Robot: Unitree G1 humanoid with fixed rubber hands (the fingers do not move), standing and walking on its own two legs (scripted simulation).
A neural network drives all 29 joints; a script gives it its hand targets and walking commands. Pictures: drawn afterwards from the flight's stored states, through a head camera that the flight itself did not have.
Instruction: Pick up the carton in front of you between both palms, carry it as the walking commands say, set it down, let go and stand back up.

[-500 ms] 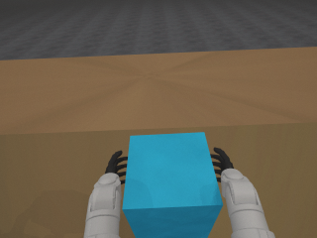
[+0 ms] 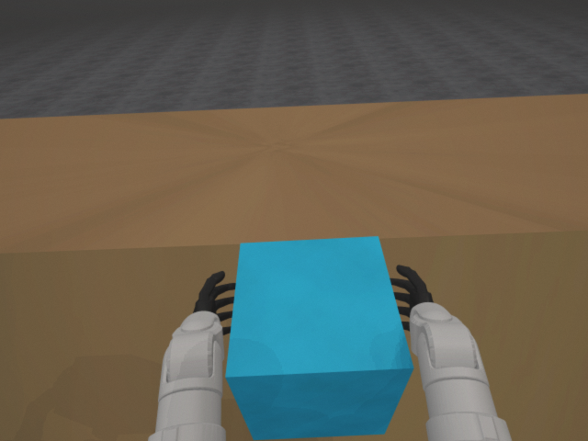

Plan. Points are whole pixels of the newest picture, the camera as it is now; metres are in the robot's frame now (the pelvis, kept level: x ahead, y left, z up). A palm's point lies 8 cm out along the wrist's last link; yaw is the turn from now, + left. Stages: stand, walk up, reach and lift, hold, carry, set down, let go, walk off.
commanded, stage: hold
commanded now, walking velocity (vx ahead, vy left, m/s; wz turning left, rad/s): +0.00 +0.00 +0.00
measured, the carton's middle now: (314, 341) +0.30 +0.00 -0.02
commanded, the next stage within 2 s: carry in 0.28 s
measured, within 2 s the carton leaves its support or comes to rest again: neither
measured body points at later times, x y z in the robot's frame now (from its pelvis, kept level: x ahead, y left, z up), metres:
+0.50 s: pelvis +0.04 +0.00 -0.01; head -0.01 +0.01 +0.43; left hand +0.34 +0.16 +0.06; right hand +0.34 -0.15 +0.06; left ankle +0.02 +0.14 -0.75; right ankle +0.02 -0.14 -0.74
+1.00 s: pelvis +0.28 -0.03 -0.01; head +0.28 -0.03 +0.44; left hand +0.57 +0.11 +0.07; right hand +0.55 -0.19 +0.07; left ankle +0.10 +0.09 -0.74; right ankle +0.38 -0.12 -0.73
